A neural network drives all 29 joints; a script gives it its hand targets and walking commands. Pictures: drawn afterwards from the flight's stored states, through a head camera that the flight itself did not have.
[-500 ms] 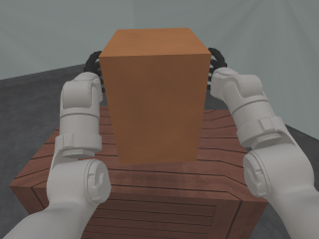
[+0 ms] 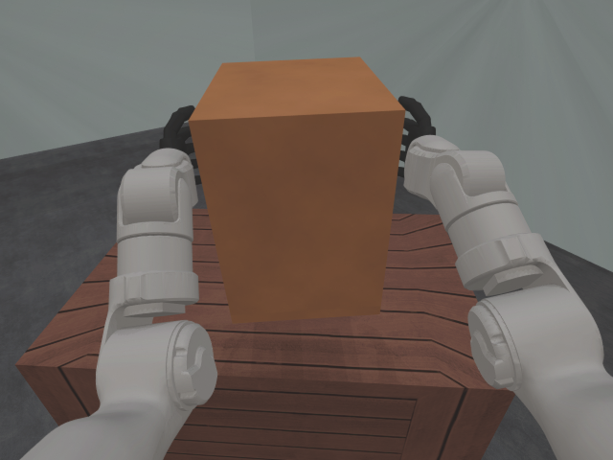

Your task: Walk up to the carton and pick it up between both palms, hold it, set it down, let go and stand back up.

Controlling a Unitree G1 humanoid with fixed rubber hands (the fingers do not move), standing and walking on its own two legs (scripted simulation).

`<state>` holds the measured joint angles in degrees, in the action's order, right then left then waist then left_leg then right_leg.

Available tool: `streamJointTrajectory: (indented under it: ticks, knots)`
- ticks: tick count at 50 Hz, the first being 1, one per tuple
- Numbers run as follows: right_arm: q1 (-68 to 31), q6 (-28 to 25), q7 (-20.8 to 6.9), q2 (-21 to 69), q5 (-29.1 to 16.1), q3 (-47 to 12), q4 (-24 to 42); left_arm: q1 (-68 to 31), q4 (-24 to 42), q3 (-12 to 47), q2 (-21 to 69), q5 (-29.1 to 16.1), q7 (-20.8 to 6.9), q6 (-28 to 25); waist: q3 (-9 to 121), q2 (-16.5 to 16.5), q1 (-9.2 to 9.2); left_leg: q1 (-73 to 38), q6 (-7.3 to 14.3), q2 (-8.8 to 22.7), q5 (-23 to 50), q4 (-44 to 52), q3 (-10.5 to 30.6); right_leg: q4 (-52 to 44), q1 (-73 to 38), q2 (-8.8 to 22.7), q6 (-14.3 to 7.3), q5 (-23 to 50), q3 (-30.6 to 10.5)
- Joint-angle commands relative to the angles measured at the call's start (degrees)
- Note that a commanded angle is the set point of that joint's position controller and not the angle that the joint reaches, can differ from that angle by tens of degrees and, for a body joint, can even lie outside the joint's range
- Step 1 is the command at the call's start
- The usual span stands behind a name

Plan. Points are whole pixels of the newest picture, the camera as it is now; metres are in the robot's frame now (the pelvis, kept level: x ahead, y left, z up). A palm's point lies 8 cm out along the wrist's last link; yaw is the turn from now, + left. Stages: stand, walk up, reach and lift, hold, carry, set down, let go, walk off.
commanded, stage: hold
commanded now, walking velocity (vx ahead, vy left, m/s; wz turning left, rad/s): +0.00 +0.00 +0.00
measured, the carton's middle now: (298, 184) +0.42 +0.00 +0.24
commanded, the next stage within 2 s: none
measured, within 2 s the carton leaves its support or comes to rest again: neither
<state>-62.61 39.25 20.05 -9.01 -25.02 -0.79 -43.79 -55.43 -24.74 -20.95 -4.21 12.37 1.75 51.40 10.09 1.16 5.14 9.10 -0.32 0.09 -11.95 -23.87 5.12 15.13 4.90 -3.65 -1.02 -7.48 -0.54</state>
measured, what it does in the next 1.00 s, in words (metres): stands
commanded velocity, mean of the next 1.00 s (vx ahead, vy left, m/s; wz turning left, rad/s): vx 0.00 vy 0.00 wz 0.00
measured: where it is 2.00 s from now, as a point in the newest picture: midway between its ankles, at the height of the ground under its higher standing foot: outside the picture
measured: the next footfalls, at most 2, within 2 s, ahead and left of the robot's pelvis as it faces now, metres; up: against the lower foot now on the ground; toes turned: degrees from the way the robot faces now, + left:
none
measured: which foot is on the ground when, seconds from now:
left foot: down 0.00-1.00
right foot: down 0.00-1.00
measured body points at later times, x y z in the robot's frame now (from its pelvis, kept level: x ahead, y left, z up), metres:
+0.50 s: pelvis +0.00 -0.01 +0.00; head -0.09 +0.01 +0.44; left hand +0.40 +0.15 +0.30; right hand +0.39 -0.14 +0.30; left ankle +0.01 +0.12 -0.75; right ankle +0.01 -0.11 -0.75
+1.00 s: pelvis +0.00 +0.00 +0.00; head -0.08 +0.01 +0.44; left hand +0.39 +0.15 +0.29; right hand +0.39 -0.14 +0.30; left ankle +0.01 +0.12 -0.75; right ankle +0.01 -0.11 -0.75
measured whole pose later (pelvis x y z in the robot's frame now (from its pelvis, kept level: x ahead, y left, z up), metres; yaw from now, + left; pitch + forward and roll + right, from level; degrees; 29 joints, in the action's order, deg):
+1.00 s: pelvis +0.00 +0.00 +0.00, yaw +0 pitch -3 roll -2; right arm -62.6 40.1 20.3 -9.5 -25.5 -2.0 -42.3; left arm -55.3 -23.9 -21.7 -3.9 12.6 1.6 51.1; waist 9.6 1.1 5.2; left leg 8.6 -0.3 0.1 -12.1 -23.6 5.1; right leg 14.6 4.3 -3.8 -1.0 -7.5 -1.1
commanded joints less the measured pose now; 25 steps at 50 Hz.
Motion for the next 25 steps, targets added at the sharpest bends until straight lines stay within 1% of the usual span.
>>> streamJointTrajectory:
  ticks: [1, 2, 3, 4, 5, 6, 7, 8, 9, 10, 11, 12, 13, 14, 15, 16, 17, 18, 19, 20, 21, 22, 23, 24, 25]
  knots:
    - [-53.73, -2.83, -9.13, 41.36, -8.87, -11.42, 20.29, -53.36, 8.09, 23.88, 37.5, -11.07, -5.53, -5.98, 23.22, 2.95, -0.12, -3.92, -3.14, -0.89, 12.75, 3.06, -0.96, 0.83, -7.87, -1.4, 3.0, 8.93, 0.58]
    - [-53.57, -2.75, -9.34, 42.12, -9.02, -11.13, 21.05, -54.55, 9.41, 24.72, 37.77, -11.54, -5.17, -6.28, 24.02, 2.61, 0.68, -4.63, -3.22, -1.36, 13.4, 2.75, -1.02, 1.2, -8.27, -1.34, 3.1, 9.91, 0.59]
    - [-52.69, -2.27, -9.45, 42.64, -9.28, -11.34, 20.01, -53.65, 7.94, 23.95, 37.78, -11.32, -5.09, -6.25, 23.52, 2.88, 0.57, -4.18, -3.32, -1.34, 12.71, 2.68, -1.4, 0.75, -7.47, -1.28, 3.61, 9.91, 0.3]
    - [-54.05, -1.89, -9.61, 40.61, -8.56, -10.44, 18.21, -54.53, 3.76, 22.45, 36.68, -11.13, -5.23, -5.92, 21.93, 2.17, 0.67, -3.31, -2.59, -1.51, 11.5, 3.11, -1.24, 0.29, -7.57, -1.01, 3.91, 9.04, -0.03]
    - [-53.89, -2.2, -9.6, 41.34, -8.82, -11.25, 18.5, -52.96, 3.84, 21.03, 35.55, -11.61, -5.28, -6.28, 22.4, 0.57, -1.0, -3.1, -2.31, -1.43, 12.06, 2.49, -1.23, 0.79, -8.97, -1.22, 3.62, 10.77, -0.18]
    - [-53.69, -2.39, -9.56, 41.72, -8.99, -11.72, 17.3, -52.26, 2.34, 20.27, 34.77, -10.55, -5.38, -6.28, 21.43, -0.06, -0.63, -3.21, -1.71, -1.46, 11.86, 2.66, -1.02, 0.33, -8.41, -1.08, 3.66, 10.56, -0.27]
    - [-53.64, -2.43, -9.33, 41.41, -8.33, -10.49, 16.42, -51.95, 0.51, 20.29, 35.07, -10.28, -5.69, -6.5, 18.88, 0.66, -0.73, -2.47, -2.21, -1.66, 10.58, 3.28, -1.51, 0.27, -7.13, -0.83, 3.47, 8.79, 0.22]
    - [-53.94, -2.69, -9.34, 41.55, -9.38, -11.18, 17.03, -52.45, 1.0, 19.89, 35.61, -10.08, -5.54, -6.65, 20.46, 0.56, -0.94, -3.51, -1.73, -1.35, 10.88, 3.48, -1.59, 0.02, -6.56, -1.05, 3.48, 8.84, -0.31]
    - [-54.93, -2.78, -9.47, 41.96, -9.25, -10.49, 18.48, -53.36, 2.74, 20.53, 36.36, -10.94, -5.44, -7.0, 23.1, 2.71, -0.94, -3.87, -2.31, -1.47, 11.52, 3.07, -1.49, 0.12, -7.46, -1.09, 3.18, 9.19, -0.06]
    - [-54.24, -2.69, -9.54, 41.38, -8.71, -9.2, 15.37, -55.12, 3.21, 21.43, 36.35, -11.78, -5.2, -7.28, 22.44, 3.54, -0.29, -3.11, -2.76, -1.21, 11.27, 2.88, -0.84, 0.47, -7.1, -1.0, 3.2, 9.08, 0.06]
    - [-53.96, -2.78, -9.59, 41.66, -8.33, -9.36, 15.64, -54.49, 1.22, 20.94, 36.11, -11.54, -5.01, -7.31, 21.42, 2.3, -0.03, -2.81, -2.53, -1.33, 10.34, 3.22, -1.6, 0.37, -6.64, -0.93, 3.16, 8.37, -0.22]
    - [-53.76, -2.57, -9.56, 41.25, -8.54, -9.43, 14.59, -54.43, 1.09, 20.02, 36.53, -11.4, -4.8, -7.34, 20.72, 1.41, 0.14, -1.69, -1.88, -1.39, 8.79, 3.6, -1.01, 0.37, -7.62, -1.13, 3.07, 7.22, -0.56]
    - [-53.26, -1.97, -9.44, 40.2, -7.42, -7.72, 11.18, -54.69, -2.74, 18.63, 36.11, -10.35, -5.0, -6.86, 16.71, 2.23, 0.0, 0.31, -1.63, -1.48, 5.84, 4.19, -1.53, -0.42, -6.2, -0.19, 3.16, 5.2, -0.94]
    - [-55.12, -2.58, -9.5, 41.16, -7.53, -8.07, 13.33, -54.88, -1.02, 19.57, 36.32, -10.93, -4.9, -7.29, 18.96, 3.21, -0.77, -0.15, -1.39, -1.49, 6.51, 4.46, -1.07, 0.34, -6.38, -0.35, 2.98, 5.61, -0.89]
    - [-55.38, -2.97, -9.62, 42.68, -8.51, -8.94, 13.91, -56.48, 2.13, 20.75, 36.78, -11.91, -4.83, -7.74, 22.49, 2.98, -0.57, -1.47, -1.97, -1.37, 8.76, 3.84, -1.13, 0.57, -7.67, -0.87, 3.02, 6.89, -0.55]
    - [-55.33, -3.11, -9.63, 42.1, -8.93, -8.8, 14.54, -56.26, 0.7, 20.02, 36.77, -11.99, -4.54, -7.81, 22.99, 2.03, 0.04, -2.16, -1.8, -1.4, 9.6, 2.86, -1.0, 0.51, -7.41, -0.51, 3.15, 7.87, -0.83]
    - [-54.55, -2.92, -9.59, 41.64, -8.4, -8.6, 14.33, -56.02, 0.57, 20.01, 36.49, -12.08, -4.52, -7.8, 23.89, 1.98, 0.18, -1.9, -2.02, -1.51, 10.07, 2.9, -0.69, 0.39, -8.51, -0.64, 3.36, 8.48, -0.42]
    - [-53.36, -2.51, -9.34, 41.31, -8.41, -7.96, 11.33, -55.64, 0.2, 19.63, 35.83, -12.07, -4.6, -7.77, 21.5, 2.42, 0.09, -0.69, -2.35, -1.58, 9.34, 3.0, -1.39, 0.63, -7.49, -0.74, 3.41, 7.77, -0.59]
    - [-54.29, -2.52, -9.37, 41.14, -8.4, -8.16, 12.6, -55.53, -1.23, 18.45, 34.72, -11.55, -4.72, -7.74, 21.45, 1.92, 0.14, -0.56, -1.99, -1.4, 8.36, 2.94, -0.98, 0.32, -7.42, -0.56, 3.35, 7.47, -0.95]
    - [-54.46, -2.57, -9.44, 41.44, -8.58, -7.96, 12.25, -55.21, -0.63, 19.0, 35.78, -11.23, -4.8, -7.96, 21.22, 2.95, -0.04, -0.48, -1.61, -1.5, 7.47, 3.53, -0.92, 0.33, -6.95, -0.1, 3.48, 7.19, -0.92]
    - [-53.84, -2.59, -9.32, 41.75, -8.29, -7.79, 12.28, -55.43, -0.42, 18.58, 34.65, -11.75, -5.02, -8.19, 20.45, 2.09, -0.41, -0.37, -1.97, -1.51, 8.25, 3.23, -0.96, 0.33, -6.76, -0.22, 3.41, 7.26, -1.18]
    - [-55.52, -2.95, -9.47, 42.24, -8.36, -8.88, 14.54, -56.12, 0.8, 19.41, 35.15, -11.91, -4.96, -8.23, 23.88, 1.1, -1.18, -1.72, -1.93, -1.61, 10.65, 2.93, -1.1, 0.85, -8.64, -0.84, 3.66, 8.68, -0.76]
    - [-54.42, -2.87, -9.37, 41.25, -9.02, -8.71, 14.0, -55.51, -0.27, 19.34, 35.62, -11.76, -4.82, -8.04, 23.47, 1.96, -0.43, -1.49, -1.96, -1.73, 11.36, 2.47, -0.97, 0.32, -8.08, -0.32, 3.38, 9.53, -1.47]
    - [-55.29, -3.09, -9.19, 42.26, -9.03, -8.48, 15.27, -54.92, -0.62, 19.32, 35.79, -12.17, -4.8, -8.16, 23.14, 1.8, -0.76, -2.23, -2.3, -1.89, 12.09, 2.23, -0.96, 0.89, -8.15, -0.88, 3.72, 10.5, -0.67]
    - [-54.19, -3.01, -8.92, 43.16, -10.27, -10.27, 16.02, -54.05, 1.64, 20.05, 36.14, -11.91, -4.86, -7.92, 23.85, 2.7, -0.43, -2.97, -2.71, -1.8, 14.17, 1.06, -1.18, 0.75, -9.22, -0.91, 3.85, 13.46, -0.69]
